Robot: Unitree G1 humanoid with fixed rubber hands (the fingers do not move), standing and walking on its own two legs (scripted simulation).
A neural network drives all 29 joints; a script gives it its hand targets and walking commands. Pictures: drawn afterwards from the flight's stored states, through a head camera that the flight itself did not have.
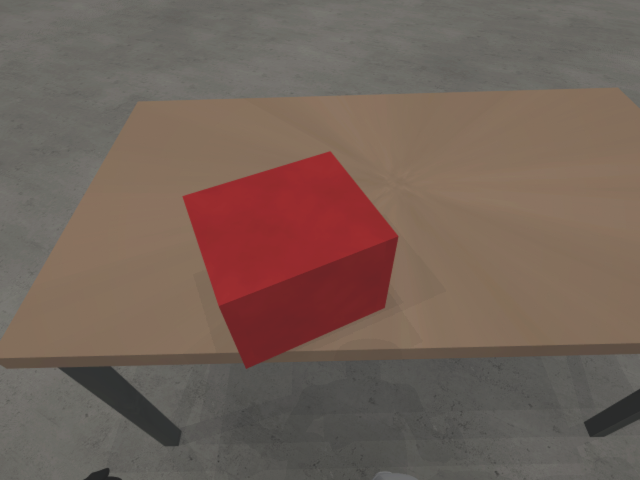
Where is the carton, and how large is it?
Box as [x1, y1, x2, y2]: [182, 151, 397, 368]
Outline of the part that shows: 330,151 182,196 218,305 246,368 384,307 397,241 397,235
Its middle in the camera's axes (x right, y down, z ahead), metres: -0.05 +0.03 +0.59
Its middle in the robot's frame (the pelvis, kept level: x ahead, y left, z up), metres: +0.43 +0.06 +0.02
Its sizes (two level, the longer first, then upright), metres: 0.235 0.200 0.177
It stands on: a table, 0.68 m high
